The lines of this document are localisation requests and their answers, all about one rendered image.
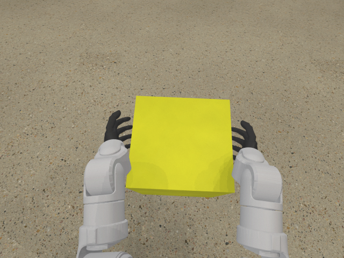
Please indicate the left robot hand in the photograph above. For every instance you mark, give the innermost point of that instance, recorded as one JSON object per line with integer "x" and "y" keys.
{"x": 111, "y": 129}

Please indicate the right robot hand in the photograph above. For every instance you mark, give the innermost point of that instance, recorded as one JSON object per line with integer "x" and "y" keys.
{"x": 248, "y": 135}

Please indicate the carton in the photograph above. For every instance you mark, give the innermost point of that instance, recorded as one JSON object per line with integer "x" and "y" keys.
{"x": 181, "y": 147}

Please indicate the right robot forearm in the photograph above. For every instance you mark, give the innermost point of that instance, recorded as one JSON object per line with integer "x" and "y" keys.
{"x": 261, "y": 226}

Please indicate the left robot forearm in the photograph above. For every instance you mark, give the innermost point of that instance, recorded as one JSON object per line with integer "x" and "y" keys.
{"x": 104, "y": 223}

